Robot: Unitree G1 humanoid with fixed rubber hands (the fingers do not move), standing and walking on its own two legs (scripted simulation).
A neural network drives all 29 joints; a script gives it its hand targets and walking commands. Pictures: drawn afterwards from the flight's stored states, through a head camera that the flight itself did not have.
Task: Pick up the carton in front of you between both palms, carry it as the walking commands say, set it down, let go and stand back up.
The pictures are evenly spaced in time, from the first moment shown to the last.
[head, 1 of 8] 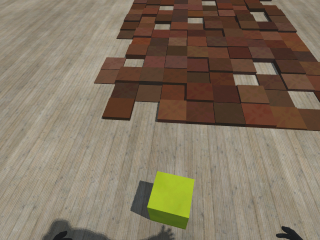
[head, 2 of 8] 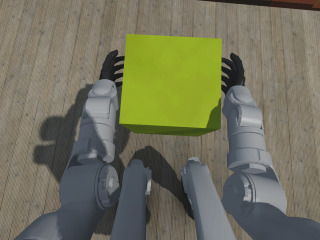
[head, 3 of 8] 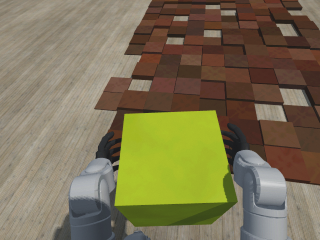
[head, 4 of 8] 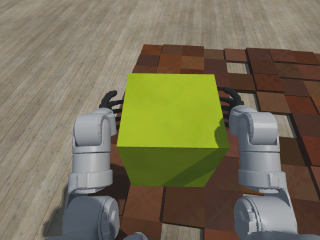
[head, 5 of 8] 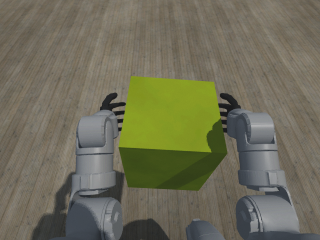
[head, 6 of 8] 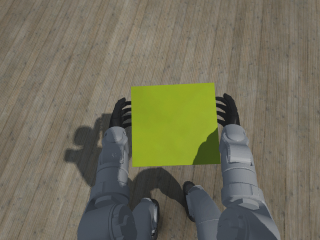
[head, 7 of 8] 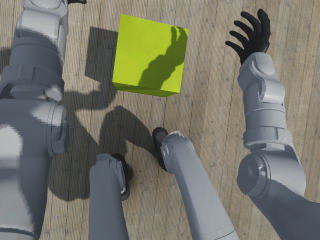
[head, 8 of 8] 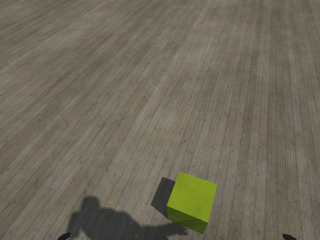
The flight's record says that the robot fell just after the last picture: no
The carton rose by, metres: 0.79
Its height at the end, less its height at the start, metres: +0.00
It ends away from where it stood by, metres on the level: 5.68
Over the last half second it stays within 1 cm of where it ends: yes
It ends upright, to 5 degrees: yes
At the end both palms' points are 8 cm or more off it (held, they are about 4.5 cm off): yes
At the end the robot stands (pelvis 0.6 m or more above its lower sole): yes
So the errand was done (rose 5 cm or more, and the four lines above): yes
